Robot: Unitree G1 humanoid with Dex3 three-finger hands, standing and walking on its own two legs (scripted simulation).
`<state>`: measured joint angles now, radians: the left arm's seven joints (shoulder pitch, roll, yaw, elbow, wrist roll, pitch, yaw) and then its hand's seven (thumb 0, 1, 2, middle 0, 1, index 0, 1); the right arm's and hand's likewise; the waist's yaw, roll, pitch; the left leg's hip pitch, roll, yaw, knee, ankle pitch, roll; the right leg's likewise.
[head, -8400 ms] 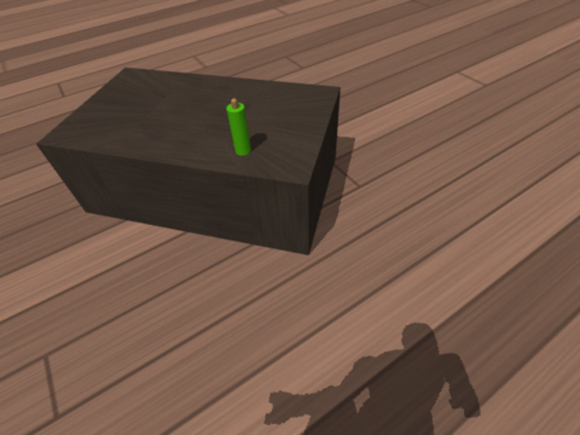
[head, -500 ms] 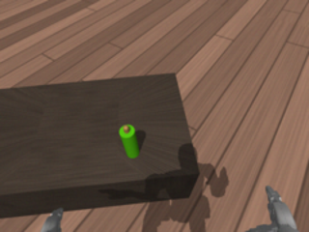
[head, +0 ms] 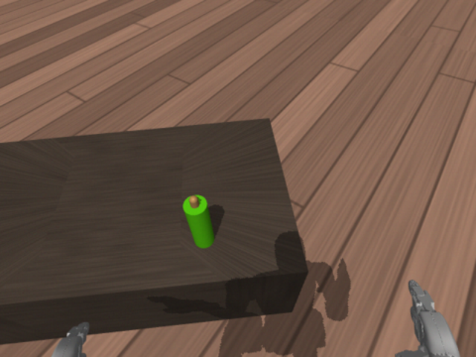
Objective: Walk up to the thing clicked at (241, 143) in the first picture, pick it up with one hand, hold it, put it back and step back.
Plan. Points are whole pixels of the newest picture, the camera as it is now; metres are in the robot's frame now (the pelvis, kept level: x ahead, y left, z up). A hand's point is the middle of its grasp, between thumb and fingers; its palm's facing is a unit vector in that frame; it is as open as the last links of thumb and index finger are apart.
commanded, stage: go down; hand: left
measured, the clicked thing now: (199, 220) +0.49 +0.13 -0.21
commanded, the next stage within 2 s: none
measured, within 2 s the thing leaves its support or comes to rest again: neither
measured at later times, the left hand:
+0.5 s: hand (95, 352) +0.17 +0.27 -0.07, palm faces +0.13 -0.95 -0.29, open 17.6 cm
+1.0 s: hand (89, 244) +0.34 +0.30 -0.01, palm faces +0.12 -0.99 -0.11, open 17.7 cm
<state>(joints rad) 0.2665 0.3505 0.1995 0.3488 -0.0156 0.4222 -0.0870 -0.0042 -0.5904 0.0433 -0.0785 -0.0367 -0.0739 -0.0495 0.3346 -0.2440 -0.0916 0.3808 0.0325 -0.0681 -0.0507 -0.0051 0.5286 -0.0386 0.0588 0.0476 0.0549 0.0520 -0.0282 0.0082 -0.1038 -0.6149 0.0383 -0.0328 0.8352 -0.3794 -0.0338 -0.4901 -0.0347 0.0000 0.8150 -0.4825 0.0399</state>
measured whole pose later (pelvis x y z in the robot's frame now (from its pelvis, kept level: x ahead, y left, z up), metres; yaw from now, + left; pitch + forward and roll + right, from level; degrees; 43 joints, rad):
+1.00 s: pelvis -0.02 +0.01 -0.02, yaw -2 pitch +12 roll -1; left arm -0.31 0.57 0.42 0.78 -0.11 0.09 -0.34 -0.01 -0.60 0.07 -0.05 -0.03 -0.05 -0.05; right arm 0.39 -0.26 -0.04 0.28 0.04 -0.15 -0.06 -0.01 0.53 -0.05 0.06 0.05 0.05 0.05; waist -0.07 -0.01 -0.10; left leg -0.76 0.06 -0.02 0.94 -0.40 -0.03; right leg -0.64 -0.01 0.02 0.92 -0.49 0.04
